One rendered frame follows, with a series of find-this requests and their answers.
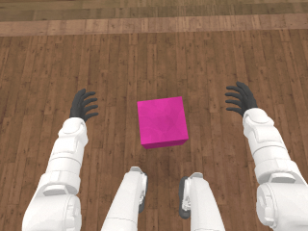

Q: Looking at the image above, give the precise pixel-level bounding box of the robot left upper arm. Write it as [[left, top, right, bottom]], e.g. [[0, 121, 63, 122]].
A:
[[23, 193, 82, 231]]

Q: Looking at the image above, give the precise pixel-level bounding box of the carton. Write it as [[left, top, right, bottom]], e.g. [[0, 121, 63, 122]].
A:
[[137, 96, 189, 149]]

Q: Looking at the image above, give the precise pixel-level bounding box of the left robot shin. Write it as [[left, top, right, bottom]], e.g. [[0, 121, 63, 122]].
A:
[[123, 167, 143, 204]]

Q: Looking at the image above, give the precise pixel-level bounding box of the right robot forearm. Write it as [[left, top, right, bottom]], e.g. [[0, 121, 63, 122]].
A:
[[243, 108, 308, 187]]

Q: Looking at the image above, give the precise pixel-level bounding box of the robot left foot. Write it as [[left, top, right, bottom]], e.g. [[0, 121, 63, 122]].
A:
[[138, 172, 148, 214]]

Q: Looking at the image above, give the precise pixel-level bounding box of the robot right upper arm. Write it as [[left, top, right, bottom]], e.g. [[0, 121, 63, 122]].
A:
[[256, 182, 308, 231]]

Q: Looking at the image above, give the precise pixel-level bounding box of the robot left hand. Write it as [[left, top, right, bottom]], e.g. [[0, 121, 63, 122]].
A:
[[69, 88, 99, 123]]

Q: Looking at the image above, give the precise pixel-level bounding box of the left robot forearm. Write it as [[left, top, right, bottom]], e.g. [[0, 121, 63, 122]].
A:
[[21, 117, 89, 231]]

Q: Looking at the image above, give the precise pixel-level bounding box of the robot right hand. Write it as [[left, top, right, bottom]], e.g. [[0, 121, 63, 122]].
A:
[[225, 81, 258, 118]]

